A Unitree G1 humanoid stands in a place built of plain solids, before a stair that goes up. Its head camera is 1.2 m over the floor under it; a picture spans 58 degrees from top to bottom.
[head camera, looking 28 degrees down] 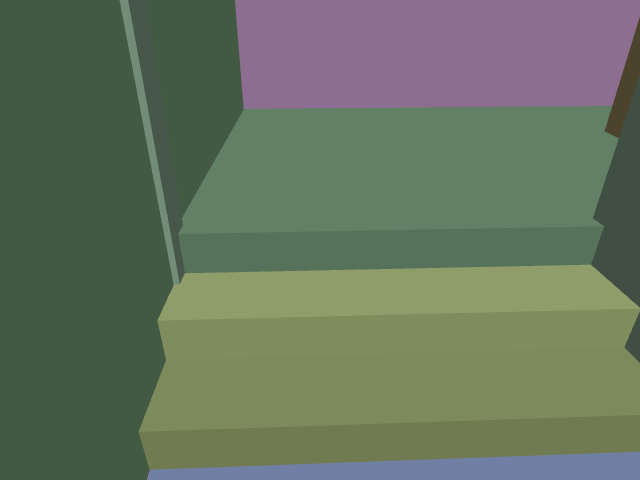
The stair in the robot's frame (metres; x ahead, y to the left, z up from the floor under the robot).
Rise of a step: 0.16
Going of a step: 0.28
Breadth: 1.57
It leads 2 degrees to the left of straight ahead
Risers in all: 3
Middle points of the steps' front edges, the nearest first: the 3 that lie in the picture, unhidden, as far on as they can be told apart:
0.84 -0.28 0.17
1.12 -0.27 0.33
1.40 -0.26 0.50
